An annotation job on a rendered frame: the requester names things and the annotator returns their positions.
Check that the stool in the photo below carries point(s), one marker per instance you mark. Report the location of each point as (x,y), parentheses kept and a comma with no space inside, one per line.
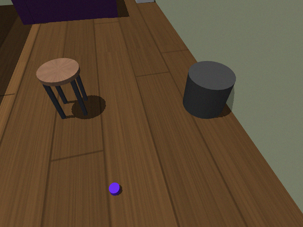
(59,72)

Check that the sofa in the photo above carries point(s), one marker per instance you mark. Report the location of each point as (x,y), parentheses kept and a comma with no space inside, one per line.
(44,11)

